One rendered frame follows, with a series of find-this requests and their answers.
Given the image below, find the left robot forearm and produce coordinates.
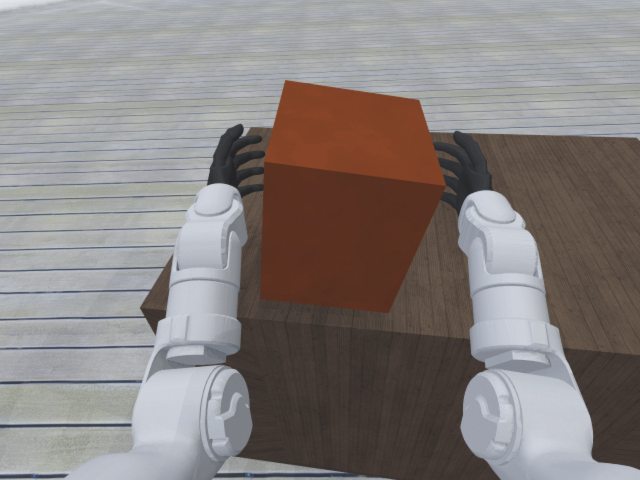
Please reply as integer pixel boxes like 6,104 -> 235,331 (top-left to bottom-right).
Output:
132,183 -> 248,443

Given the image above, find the right robot forearm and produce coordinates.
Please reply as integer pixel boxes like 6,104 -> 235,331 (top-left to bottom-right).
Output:
458,190 -> 593,446

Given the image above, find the carton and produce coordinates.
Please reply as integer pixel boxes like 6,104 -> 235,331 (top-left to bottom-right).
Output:
260,80 -> 446,313

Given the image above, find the robot left hand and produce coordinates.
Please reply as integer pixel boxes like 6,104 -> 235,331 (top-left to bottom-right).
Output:
207,124 -> 265,198

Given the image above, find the robot right hand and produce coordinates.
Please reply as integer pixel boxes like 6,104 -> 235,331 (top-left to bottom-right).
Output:
433,131 -> 493,216

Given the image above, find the robot right upper arm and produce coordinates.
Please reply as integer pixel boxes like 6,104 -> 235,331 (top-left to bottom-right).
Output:
460,369 -> 640,480

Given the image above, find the pedestal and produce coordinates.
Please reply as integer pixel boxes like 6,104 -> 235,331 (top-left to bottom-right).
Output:
140,127 -> 640,480

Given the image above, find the robot left upper arm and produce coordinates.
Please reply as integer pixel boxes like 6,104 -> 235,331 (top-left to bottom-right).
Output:
62,365 -> 253,480

